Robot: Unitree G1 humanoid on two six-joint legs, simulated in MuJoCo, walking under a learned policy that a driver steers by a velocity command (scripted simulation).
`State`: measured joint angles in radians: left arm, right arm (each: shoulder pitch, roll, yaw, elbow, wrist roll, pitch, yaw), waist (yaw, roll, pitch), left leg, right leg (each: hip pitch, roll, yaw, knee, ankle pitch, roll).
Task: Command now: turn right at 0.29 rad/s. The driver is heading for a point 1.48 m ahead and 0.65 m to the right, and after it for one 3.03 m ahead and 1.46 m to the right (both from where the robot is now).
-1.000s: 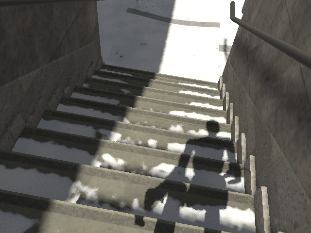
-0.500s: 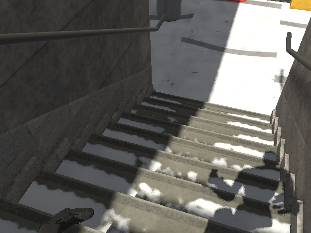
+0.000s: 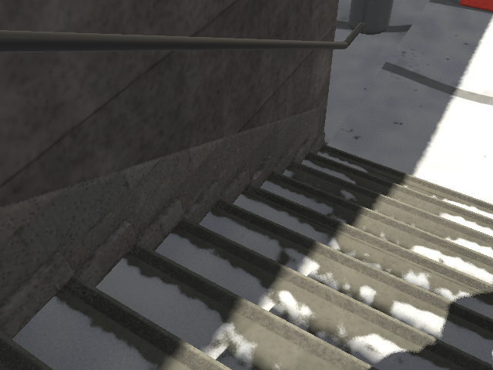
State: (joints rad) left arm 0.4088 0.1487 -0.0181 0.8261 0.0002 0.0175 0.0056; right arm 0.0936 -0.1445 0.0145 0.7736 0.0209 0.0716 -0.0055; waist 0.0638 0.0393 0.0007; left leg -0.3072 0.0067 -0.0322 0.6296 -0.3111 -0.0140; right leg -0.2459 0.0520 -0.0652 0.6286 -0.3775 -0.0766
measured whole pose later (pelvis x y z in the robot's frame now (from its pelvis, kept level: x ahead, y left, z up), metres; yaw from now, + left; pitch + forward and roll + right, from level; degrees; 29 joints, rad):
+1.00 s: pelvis +0.01 +0.02 +0.00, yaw -32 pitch +2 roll +0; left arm 0.29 0.24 0.08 0.70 0.01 0.07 0.04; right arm 0.13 -0.19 0.01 0.67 -0.01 0.02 -0.02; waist 0.03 -0.04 0.02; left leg -0.28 -0.10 -0.02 0.58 -0.33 0.08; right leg -0.46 0.18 0.24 0.84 -0.47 -0.03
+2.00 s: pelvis +0.04 +0.05 +0.02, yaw -35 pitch +0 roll -1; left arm 0.30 0.17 -0.02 1.07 0.01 0.03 0.03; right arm 0.32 -0.16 0.00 1.04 -0.02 -0.02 0.00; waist 0.00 -0.02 -0.01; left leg -0.10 -0.12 0.03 0.34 -0.24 0.12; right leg -0.16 0.01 0.08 0.41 -0.24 0.02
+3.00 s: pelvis +0.28 -0.17 -0.16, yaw -36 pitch -1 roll +0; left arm 0.46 0.21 0.08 1.00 0.00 -0.04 0.07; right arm 0.19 -0.23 -0.04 0.94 -0.07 0.05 0.02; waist 0.04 0.04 0.03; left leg -0.53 0.00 -0.01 1.07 -0.23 0.03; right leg -0.31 -0.10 -0.08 0.71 -0.39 0.00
